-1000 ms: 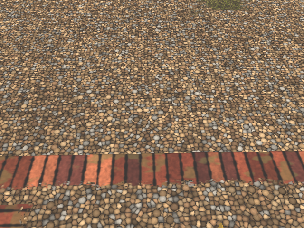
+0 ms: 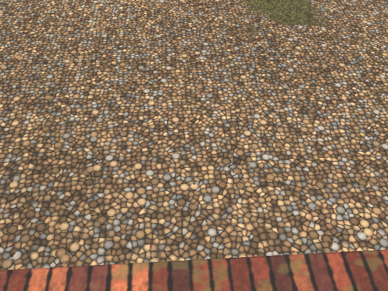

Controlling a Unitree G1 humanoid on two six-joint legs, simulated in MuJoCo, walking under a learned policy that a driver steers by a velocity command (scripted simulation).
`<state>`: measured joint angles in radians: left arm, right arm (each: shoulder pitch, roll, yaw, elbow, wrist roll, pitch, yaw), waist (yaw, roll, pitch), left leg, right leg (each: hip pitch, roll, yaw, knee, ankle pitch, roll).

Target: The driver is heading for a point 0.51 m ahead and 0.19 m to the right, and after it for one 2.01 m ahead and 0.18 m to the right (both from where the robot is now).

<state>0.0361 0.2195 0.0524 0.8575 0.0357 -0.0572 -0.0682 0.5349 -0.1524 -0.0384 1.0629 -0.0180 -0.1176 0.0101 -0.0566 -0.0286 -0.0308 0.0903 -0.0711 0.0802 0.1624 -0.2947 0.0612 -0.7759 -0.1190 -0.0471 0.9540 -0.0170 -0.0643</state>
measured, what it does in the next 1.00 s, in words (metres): walks ahead, turning right: right foot, then left foot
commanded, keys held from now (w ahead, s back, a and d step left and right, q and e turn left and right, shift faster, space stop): w+e+shift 0.32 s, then e+shift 0.24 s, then q+shift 0.44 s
